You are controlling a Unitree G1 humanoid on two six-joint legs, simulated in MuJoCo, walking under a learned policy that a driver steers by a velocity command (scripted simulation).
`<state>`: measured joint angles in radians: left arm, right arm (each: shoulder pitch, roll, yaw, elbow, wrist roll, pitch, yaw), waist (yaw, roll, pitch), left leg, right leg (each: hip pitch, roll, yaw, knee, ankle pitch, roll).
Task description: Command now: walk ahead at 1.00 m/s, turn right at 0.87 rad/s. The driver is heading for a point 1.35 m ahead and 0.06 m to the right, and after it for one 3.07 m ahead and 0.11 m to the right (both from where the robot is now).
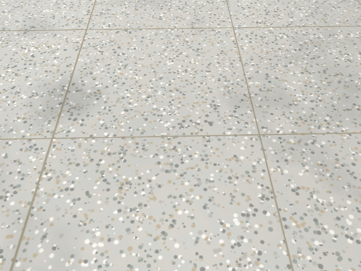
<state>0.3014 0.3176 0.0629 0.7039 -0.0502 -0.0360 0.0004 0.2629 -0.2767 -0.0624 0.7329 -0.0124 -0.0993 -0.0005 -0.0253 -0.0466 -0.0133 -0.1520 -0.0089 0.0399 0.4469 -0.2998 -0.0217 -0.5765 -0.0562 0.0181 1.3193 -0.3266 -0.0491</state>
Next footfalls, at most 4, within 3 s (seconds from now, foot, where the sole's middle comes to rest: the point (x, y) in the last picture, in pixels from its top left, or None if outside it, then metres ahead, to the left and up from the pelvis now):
0.24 right None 0.41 -0.13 -0.77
0.92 left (154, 208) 0.80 0.12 -0.77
1.34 right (170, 138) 1.19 0.05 -0.77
1.74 left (132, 134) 1.22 0.24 -0.77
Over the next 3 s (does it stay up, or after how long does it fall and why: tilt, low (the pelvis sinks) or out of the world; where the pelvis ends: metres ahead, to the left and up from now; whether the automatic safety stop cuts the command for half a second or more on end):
stays up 2.01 -0.14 0.00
